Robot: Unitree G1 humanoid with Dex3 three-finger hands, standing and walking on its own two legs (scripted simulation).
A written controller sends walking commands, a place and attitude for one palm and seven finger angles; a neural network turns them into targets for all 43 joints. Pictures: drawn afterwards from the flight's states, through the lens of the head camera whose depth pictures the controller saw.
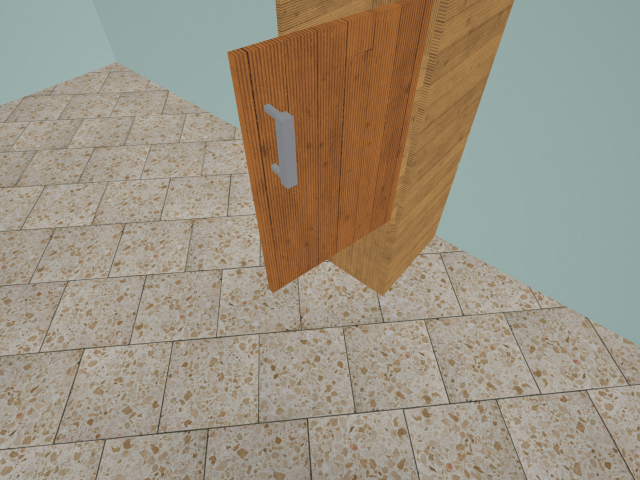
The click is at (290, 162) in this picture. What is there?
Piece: cupboard door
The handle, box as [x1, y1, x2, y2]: [264, 104, 297, 188]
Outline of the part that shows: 266,104 264,105 264,110 275,120 279,165 278,166 274,163 271,165 271,169 280,177 281,183 288,188 297,183 293,117 285,111 281,113 271,105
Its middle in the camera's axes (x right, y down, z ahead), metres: -0.07 -0.15 +0.65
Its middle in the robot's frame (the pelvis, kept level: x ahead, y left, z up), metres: +0.60 +0.11 +0.09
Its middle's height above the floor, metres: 0.87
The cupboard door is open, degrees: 78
